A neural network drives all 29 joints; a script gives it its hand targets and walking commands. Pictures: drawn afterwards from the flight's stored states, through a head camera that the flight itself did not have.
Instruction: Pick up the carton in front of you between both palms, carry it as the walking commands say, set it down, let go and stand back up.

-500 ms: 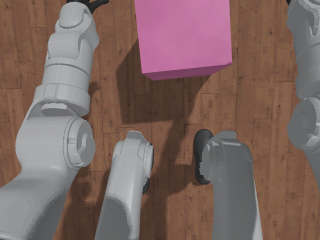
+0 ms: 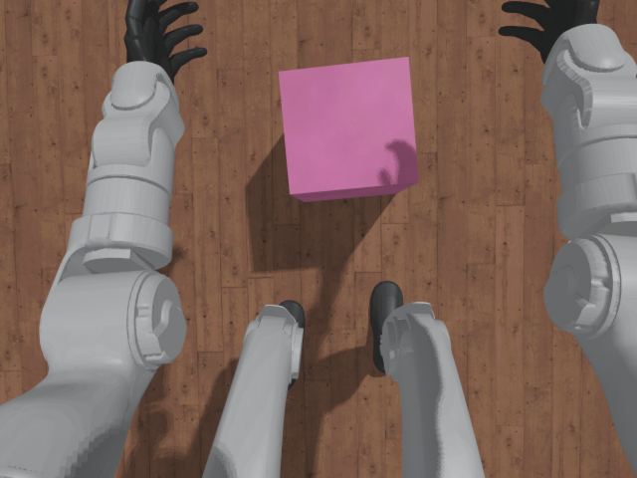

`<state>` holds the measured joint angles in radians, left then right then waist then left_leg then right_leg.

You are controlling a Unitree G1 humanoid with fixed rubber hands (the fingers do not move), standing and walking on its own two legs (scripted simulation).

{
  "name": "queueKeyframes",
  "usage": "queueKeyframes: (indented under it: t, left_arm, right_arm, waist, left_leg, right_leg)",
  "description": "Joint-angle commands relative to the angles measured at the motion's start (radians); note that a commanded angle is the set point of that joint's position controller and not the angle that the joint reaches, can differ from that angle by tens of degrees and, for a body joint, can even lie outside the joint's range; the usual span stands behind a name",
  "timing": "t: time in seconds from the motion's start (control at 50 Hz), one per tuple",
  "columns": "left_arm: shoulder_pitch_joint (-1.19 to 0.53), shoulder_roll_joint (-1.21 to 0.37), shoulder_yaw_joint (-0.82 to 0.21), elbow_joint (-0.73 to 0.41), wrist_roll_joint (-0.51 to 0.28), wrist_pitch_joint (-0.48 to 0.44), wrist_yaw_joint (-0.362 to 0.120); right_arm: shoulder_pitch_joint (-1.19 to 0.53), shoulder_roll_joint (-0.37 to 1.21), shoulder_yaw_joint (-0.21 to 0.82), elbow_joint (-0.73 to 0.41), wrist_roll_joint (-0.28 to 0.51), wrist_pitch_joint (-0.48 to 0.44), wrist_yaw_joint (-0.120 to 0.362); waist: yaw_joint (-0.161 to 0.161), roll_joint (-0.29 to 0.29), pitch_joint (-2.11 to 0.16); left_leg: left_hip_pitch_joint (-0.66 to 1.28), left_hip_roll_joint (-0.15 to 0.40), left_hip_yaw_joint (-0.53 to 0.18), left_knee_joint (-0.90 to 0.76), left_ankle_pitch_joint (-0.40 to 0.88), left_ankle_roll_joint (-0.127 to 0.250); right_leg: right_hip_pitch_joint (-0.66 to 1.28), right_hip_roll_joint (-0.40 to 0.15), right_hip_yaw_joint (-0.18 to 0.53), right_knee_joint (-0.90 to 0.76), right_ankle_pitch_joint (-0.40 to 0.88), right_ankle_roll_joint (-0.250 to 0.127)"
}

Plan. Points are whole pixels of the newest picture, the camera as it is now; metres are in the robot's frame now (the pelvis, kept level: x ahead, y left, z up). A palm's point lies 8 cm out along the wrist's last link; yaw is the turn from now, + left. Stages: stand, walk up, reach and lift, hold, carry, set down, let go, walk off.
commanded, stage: set down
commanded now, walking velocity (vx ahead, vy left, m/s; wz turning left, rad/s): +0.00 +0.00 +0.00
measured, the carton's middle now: (347, 142) +0.53 -0.02 -0.47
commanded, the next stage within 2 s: let go in 0.06 s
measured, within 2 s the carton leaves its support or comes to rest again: neither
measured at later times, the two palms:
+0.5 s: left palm (51, 146) +0.44 +0.21 +0.01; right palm out of the picture +0.43 -0.23 +0.00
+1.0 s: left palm out of the picture +0.27 +0.24 +0.11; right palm out of the picture +0.26 -0.23 +0.10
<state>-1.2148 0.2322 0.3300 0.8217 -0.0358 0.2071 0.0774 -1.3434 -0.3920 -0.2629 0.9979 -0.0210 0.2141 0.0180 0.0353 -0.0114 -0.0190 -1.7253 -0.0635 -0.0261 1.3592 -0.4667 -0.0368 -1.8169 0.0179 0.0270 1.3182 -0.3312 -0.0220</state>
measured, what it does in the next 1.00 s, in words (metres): rises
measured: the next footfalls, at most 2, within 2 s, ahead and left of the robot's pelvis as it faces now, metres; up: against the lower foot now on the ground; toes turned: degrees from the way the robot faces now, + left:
none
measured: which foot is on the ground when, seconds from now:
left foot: down 0.00-1.00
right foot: down 0.00-1.00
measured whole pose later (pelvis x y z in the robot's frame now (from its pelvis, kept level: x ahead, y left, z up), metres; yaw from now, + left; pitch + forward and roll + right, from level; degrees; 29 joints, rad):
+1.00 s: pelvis +0.09 +0.01 +0.18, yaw -3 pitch +6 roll +0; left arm 0.19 0.20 0.06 0.46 -0.01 0.01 -0.07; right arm 0.16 -0.21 -0.07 0.48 -0.01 0.01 0.05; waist 0.02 0.03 0.03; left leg -0.28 -0.03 -0.06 0.46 -0.29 0.01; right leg -0.36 0.02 0.02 0.44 -0.19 0.00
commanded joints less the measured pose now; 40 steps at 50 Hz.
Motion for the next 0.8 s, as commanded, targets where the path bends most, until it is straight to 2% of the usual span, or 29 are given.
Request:
queueKeyframes:
  t: [0.0, 0.06, 0.12, 0.22, 0.36, 0.44, 0.6, 0.78]
  left_arm:
    - [-0.217, 0.105, 0.024, -0.120, 0.023, -0.025, -0.008]
    - [-0.177, 0.087, 0.039, -0.109, 0.048, -0.028, -0.016]
    - [-0.081, 0.081, 0.037, -0.122, 0.084, -0.031, -0.035]
    - [0.143, 0.098, 0.001, -0.207, 0.146, -0.043, -0.079]
    - [0.432, 0.072, -0.070, -0.303, 0.118, -0.090, -0.120]
    - [0.587, 0.061, -0.095, -0.296, 0.089, -0.125, -0.132]
    - [0.920, 0.041, -0.158, -0.288, 0.057, -0.196, -0.138]
    - [1.231, 0.046, -0.220, -0.408, 0.040, -0.238, -0.140]
  right_arm:
    - [-0.259, -0.115, -0.031, -0.120, -0.027, -0.028, 0.009]
    - [-0.217, -0.094, -0.046, -0.111, -0.055, -0.031, 0.017]
    - [-0.106, -0.060, -0.064, -0.137, -0.097, -0.031, 0.012]
    - [0.147, 0.014, -0.060, -0.283, -0.141, -0.032, -0.018]
    - [0.450, 0.067, 0.004, -0.459, -0.085, -0.084, -0.015]
    - [0.612, 0.083, 0.029, -0.472, -0.068, -0.119, -0.001]
    - [0.986, 0.109, 0.075, -0.451, -0.038, -0.190, 0.002]
    - [1.302, 0.106, 0.134, -0.551, 0.000, -0.239, 0.018]
  waist:
    - [0.017, -0.069, -1.062]
    - [0.012, -0.072, -1.031]
    - [0.002, -0.071, -1.061]
    - [-0.003, -0.047, -1.106]
    - [0.000, -0.017, -0.928]
    - [-0.007, -0.027, -0.823]
    - [-0.015, -0.007, -0.648]
    - [-0.015, 0.031, -0.403]
  left_leg:
    - [0.252, -0.028, 0.097, -0.247, 0.287, -0.031]
    - [0.304, -0.023, 0.093, -0.308, 0.291, -0.033]
    - [0.373, -0.022, 0.093, -0.363, 0.332, -0.032]
    - [0.503, -0.020, 0.085, -0.443, 0.408, -0.021]
    - [0.724, 0.003, 0.040, -0.551, 0.458, -0.004]
    - [0.806, 0.016, 0.017, -0.610, 0.458, 0.001]
    - [0.986, 0.030, -0.008, -0.702, 0.539, 0.005]
    - [1.249, 0.032, -0.015, -0.852, 0.517, 0.000]
  right_leg:
    - [1.067, 0.032, 0.003, -0.113, 0.438, 0.020]
    - [1.102, 0.031, 0.002, -0.176, 0.427, 0.022]
    - [1.193, 0.031, 0.003, -0.233, 0.478, 0.025]
    - [1.352, 0.030, 0.009, -0.316, 0.583, 0.029]
    - [1.351, 0.020, 0.015, -0.449, 0.527, 0.023]
    - [1.386, 0.009, 0.022, -0.509, 0.508, 0.026]
    - [1.479, 0.004, 0.032, -0.605, 0.575, 0.029]
    - [1.651, 0.014, 0.014, -0.770, 0.456, 0.023]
